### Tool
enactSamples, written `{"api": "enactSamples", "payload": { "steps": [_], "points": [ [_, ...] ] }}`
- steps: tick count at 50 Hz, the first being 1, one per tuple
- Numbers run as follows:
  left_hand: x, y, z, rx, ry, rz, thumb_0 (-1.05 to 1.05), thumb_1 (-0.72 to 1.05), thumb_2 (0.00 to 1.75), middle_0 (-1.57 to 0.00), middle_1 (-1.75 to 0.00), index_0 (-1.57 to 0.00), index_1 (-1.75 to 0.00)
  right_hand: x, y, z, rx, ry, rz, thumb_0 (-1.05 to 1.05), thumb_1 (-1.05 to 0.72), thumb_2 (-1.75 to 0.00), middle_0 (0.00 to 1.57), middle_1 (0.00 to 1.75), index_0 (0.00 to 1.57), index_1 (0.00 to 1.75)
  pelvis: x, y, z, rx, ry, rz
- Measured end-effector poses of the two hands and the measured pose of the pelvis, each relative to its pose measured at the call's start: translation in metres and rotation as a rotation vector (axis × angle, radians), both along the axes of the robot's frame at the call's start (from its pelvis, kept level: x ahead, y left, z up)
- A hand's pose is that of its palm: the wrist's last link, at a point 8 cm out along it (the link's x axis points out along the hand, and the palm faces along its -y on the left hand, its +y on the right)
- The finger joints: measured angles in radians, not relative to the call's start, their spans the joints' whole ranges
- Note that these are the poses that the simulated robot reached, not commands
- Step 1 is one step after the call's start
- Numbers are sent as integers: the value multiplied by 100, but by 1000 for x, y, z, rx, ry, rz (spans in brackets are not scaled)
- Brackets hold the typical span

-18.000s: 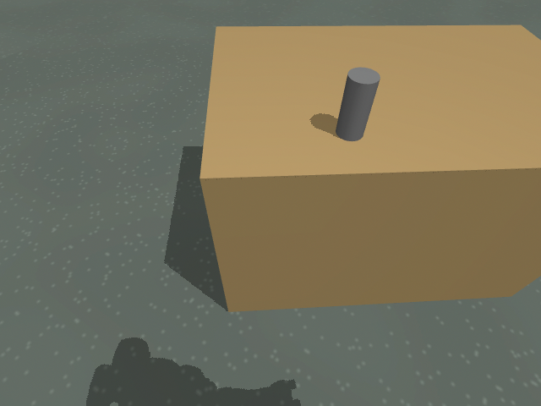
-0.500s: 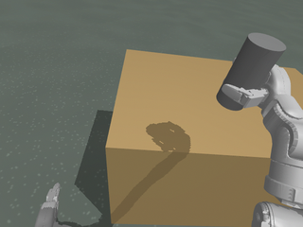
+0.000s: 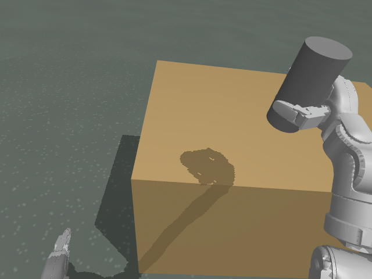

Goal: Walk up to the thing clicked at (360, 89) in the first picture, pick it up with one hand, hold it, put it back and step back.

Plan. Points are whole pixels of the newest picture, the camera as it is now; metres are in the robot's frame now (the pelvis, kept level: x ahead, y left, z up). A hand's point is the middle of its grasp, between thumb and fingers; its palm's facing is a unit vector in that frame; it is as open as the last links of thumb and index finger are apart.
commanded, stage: hold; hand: right
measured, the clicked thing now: (302, 89) +0.34 -0.17 +0.30
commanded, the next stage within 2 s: crouch in 0.50 s
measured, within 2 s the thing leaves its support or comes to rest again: neither
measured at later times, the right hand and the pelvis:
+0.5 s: hand (294, 98) +0.34 -0.16 +0.28, palm faces +0.12 +0.99 -0.03, open 9.9 cm; pelvis +0.00 +0.00 +0.00, yaw +0 degrees
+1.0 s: hand (277, 115) +0.39 -0.18 +0.21, palm faces +0.16 +0.99 +0.01, open 9.8 cm; pelvis -0.01 +0.00 +0.00, yaw +0 degrees
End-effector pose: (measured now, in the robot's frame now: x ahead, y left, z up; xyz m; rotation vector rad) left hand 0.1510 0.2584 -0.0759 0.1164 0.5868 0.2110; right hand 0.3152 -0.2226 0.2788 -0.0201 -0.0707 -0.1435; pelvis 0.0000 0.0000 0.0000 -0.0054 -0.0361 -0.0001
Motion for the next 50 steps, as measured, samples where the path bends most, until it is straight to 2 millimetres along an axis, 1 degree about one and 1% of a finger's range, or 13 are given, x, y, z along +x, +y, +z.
{"api": "enactSamples", "payload": {
  "steps": [3, 6, 11, 16, 20, 23, 29, 33, 37, 40, 43, 47, 50],
  "points": [
    [-3, -2, -4, -5, 25, -7, -1, -52, 5, -4, -5, -5, -5, -3, 2, 0, -7, -5, 4, -1, 44, -107, 74, 111, 78, 113, -1, 0, 0, 1, -2, -2],
    [-2, -4, -7, -9, 32, -15, -1, -52, 5, -4, -5, -5, -5, -3, 7, -2, -11, 3, 23, -1, 44, -107, 74, 111, 78, 113, -2, 0, 0, 1, -3, -3],
    [6, -3, 2, -1, -17, -12, -1, -52, 5, -5, -5, -5, -5, 0, 11, -7, 2, 29, 33, -1, 44, -108, 75, 111, 78, 113, -2, 1, 0, 0, -4, -5],
    [8, 2, 7, 15, -41, -1, -1, -52, 5, -5, -5, -5, -5, 0, 5, -7, 16, 20, 3, -1, 44, -108, 75, 111, 78, 113, 0, 2, 0, -1, -4, -3],
    [3, 4, 3, 14, -15, 3, -1, -52, 5, -4, -5, -5, -5, -2, 1, -1, -1, -10, -15, -1, 44, -108, 75, 111, 78, 113, 0, 2, 0, 0, -3, -2],
    [0, 1, -1, 7, 9, -4, -1, -52, 5, -4, -5, -5, -5, -3, 4, 2, -16, -18, 0, -1, 44, -108, 74, 111, 78, 113, 0, 2, 0, 1, -3, -4],
    [3, -5, -4, -11, 8, -11, -1, -52, 5, -5, -5, -5, -5, 2, 12, -4, -4, 25, 45, -1, 44, -108, 74, 111, 78, 113, -1, 0, 0, 1, -5, -4],
    [6, -4, 1, -6, -18, -9, -1, -52, 5, -5, -5, -5, -5, 3, 9, -7, 10, 43, 24, -1, 45, -108, 75, 111, 78, 113, -1, 0, 0, -1, -5, -2],
    [5, -1, 5, 10, -27, -4, -1, -52, 6, -5, -5, -5, -5, 3, 0, -10, 23, 35, -11, -1, 45, -108, 75, 111, 78, 112, -1, 2, 0, -2, -5, -4],
    [1, 4, 6, 28, -17, 1, -1, -52, 6, -4, -5, -5, -5, 7, -4, -18, 23, 50, -27, -1, 45, -108, 75, 111, 79, 112, -1, 2, 0, -1, -5, -4],
    [-3, 6, 5, 41, 2, -2, -1, -52, 6, -4, -4, -4, -4, 15, -6, -32, 26, 86, -26, -1, 45, -108, 75, 110, 79, 112, -3, 2, 0, 0, 1, -5],
    [-7, 5, 3, 46, 7, 4, -1, -52, 6, -4, -4, -5, -4, 32, -5, -56, 38, 145, -17, -1, 45, -109, 76, 110, 79, 112, -7, 3, -1, 1, 17, -2],
    [-11, 3, 1, 44, 12, 14, -1, -51, 5, -4, -4, -5, -4, 45, -5, -70, 49, 165, -21, -1, 46, -109, 76, 110, 79, 112, -9, 2, -2, 1, 33, 5]
  ]
}}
